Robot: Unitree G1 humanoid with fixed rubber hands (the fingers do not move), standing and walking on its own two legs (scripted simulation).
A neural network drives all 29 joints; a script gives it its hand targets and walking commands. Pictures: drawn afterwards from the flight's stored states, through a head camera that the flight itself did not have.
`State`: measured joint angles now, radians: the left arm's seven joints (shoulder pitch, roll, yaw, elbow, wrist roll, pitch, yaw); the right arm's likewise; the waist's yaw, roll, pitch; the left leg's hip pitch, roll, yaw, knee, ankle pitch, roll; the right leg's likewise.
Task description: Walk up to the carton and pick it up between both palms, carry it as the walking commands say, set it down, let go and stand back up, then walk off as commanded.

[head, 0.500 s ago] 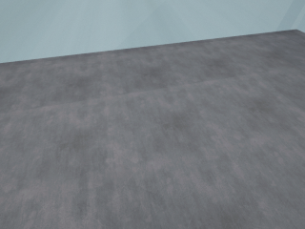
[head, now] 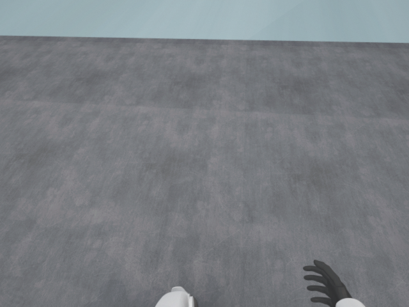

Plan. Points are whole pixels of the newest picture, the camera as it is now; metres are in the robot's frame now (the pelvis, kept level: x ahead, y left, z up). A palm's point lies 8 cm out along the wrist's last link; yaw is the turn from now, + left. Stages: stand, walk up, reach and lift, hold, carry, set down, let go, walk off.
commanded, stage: walk off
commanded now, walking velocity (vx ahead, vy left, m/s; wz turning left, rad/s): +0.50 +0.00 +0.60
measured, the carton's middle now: out of the picture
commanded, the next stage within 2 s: none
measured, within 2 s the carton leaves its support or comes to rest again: neither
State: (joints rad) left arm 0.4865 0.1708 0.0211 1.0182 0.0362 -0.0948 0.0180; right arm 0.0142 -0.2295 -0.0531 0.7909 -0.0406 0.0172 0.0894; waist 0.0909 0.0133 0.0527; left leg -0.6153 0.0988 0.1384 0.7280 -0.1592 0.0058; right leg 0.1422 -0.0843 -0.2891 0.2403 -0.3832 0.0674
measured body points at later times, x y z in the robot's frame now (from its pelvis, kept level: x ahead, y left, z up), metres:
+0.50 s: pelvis +0.27 +0.05 +0.01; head +0.31 +0.07 +0.46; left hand +0.43 +0.31 -0.10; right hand +0.30 -0.23 -0.11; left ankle +0.17 +0.11 -0.73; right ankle +0.46 -0.08 -0.69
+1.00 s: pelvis +0.52 +0.11 +0.01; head +0.55 +0.13 +0.46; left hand +0.33 +0.29 -0.13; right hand +0.83 +0.05 -0.09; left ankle +0.56 +0.29 -0.69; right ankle +0.49 -0.05 -0.73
